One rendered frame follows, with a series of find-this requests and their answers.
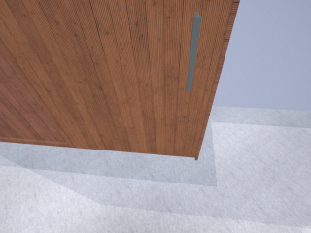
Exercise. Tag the handle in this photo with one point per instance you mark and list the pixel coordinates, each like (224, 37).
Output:
(193, 49)

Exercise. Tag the wardrobe door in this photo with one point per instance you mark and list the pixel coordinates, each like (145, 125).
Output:
(112, 74)
(21, 114)

